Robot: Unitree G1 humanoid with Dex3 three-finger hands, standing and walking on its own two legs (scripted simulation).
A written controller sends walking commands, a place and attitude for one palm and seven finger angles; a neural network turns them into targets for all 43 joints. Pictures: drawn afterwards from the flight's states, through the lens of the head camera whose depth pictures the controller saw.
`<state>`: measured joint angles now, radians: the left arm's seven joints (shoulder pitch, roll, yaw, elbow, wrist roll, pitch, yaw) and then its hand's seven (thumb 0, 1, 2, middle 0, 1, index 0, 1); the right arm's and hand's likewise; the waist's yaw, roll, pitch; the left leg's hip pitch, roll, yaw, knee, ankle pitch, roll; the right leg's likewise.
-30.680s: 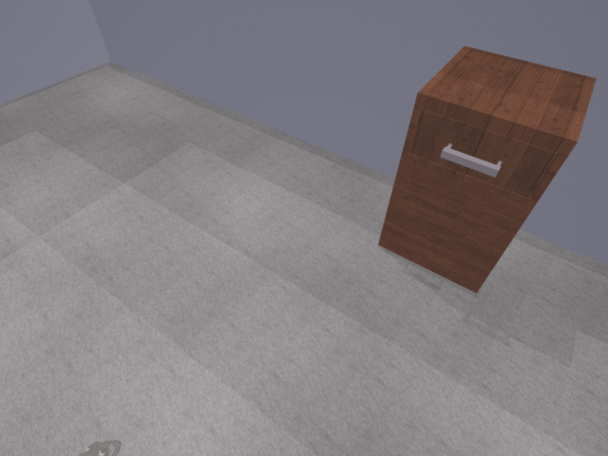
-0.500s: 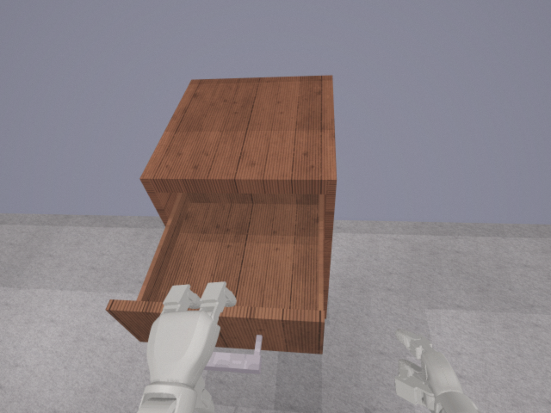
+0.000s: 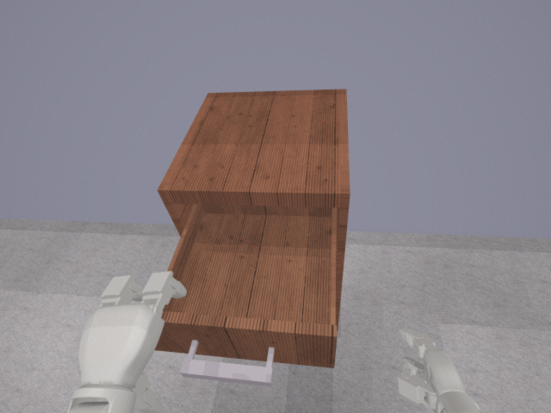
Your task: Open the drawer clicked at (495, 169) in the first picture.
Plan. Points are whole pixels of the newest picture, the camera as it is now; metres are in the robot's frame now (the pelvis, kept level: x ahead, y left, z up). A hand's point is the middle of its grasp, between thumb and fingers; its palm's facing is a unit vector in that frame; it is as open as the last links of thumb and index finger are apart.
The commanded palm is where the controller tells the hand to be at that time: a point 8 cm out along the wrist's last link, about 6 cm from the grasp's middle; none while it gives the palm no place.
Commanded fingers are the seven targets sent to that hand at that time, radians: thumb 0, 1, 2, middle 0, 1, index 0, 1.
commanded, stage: draw the hand back to the body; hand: left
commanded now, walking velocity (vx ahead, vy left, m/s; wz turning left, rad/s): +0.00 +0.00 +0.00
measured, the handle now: (229, 360) +0.24 +0.15 -0.16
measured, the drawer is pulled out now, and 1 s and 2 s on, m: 0.29 0.29 0.29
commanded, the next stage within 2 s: step back with the hand held close in 1.00 s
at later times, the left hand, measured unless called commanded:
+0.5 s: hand (96, 305) +0.19 +0.22 +0.15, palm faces +0.36 -0.85 -0.39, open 11.3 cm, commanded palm +0.14 +0.27 +0.18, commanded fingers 0.00 0.41 0.69 -0.23 -0.62 -0.23 -0.62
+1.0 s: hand (50, 308) +0.17 +0.25 +0.18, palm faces +0.45 -0.79 -0.41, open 7.6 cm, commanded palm +0.12 +0.29 +0.20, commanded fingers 0.00 0.90 0.90 -0.20 -0.30 -0.20 -0.30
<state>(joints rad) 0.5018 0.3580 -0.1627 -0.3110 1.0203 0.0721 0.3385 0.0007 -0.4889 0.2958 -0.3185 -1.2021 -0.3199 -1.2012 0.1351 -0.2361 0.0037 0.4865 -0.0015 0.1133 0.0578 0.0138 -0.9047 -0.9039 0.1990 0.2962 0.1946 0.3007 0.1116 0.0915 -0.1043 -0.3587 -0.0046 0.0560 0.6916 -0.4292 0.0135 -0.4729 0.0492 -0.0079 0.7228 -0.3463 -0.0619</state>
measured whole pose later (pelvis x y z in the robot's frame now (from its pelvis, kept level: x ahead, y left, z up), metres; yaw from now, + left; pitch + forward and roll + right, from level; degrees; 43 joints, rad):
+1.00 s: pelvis +0.01 +0.00 +0.03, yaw +5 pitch -3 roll +0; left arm 0.57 0.33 0.26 -0.50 -0.05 -0.10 0.12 0.01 0.84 0.87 -0.21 -0.34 -0.21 -0.34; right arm 0.17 -0.21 0.03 0.62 0.02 -0.11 -0.08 0.01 -0.90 -0.90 0.20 0.30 0.20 0.30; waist 0.06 0.06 0.01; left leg -0.07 -0.02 -0.03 0.42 -0.31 0.02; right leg -0.13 0.03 -0.09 0.42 -0.24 -0.05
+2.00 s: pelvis -0.06 +0.01 +0.01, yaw +6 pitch +3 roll -1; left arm 0.64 0.42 0.38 -0.65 -0.02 -0.22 0.18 0.02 0.89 0.89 -0.21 -0.30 -0.21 -0.30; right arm 0.18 -0.20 0.01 0.56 0.01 -0.08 -0.07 0.01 -0.90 -0.90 0.20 0.30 0.20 0.30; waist -0.01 -0.04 0.01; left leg -0.39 -0.04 -0.04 0.59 -0.26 0.04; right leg -0.42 0.01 -0.09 0.53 -0.19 -0.02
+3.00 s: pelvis -0.19 -0.05 +0.02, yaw +7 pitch +4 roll +1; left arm 0.67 0.46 0.39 -0.68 -0.04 -0.22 0.15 0.02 0.89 0.89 -0.21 -0.30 -0.21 -0.30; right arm 0.14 -0.18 -0.04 0.62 0.00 -0.08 -0.07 0.01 -0.90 -0.90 0.20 0.30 0.20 0.30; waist -0.01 -0.09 0.03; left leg -0.33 0.03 0.04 0.53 -0.26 -0.02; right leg -0.51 0.02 -0.02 0.77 -0.39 0.00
